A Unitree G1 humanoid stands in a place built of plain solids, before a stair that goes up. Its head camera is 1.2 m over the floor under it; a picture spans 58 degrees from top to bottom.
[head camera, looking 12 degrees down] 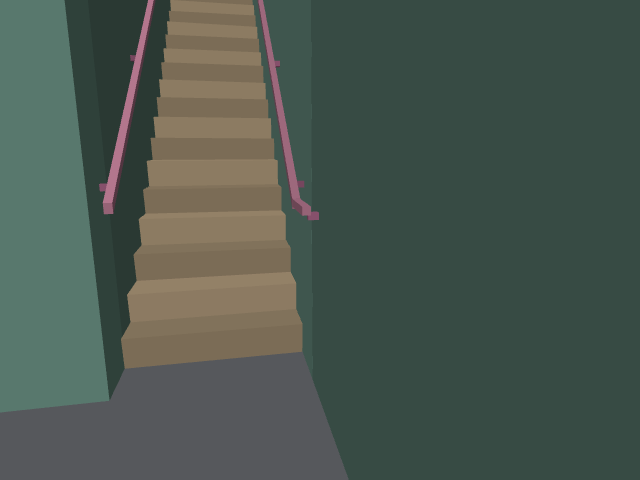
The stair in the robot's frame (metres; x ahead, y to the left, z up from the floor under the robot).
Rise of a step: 0.18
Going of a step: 0.24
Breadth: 1.00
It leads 12 degrees to the left of straight ahead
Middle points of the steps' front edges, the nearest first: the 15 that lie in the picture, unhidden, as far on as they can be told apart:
2.29 0.59 0.18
2.51 0.64 0.36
2.76 0.69 0.54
3.00 0.74 0.73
3.23 0.79 0.91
3.45 0.83 1.10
3.70 0.88 1.28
3.93 0.93 1.46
4.18 0.98 1.65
4.41 1.03 1.83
4.64 1.08 2.03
4.88 1.12 2.21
5.11 1.17 2.39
5.33 1.22 2.58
5.58 1.27 2.76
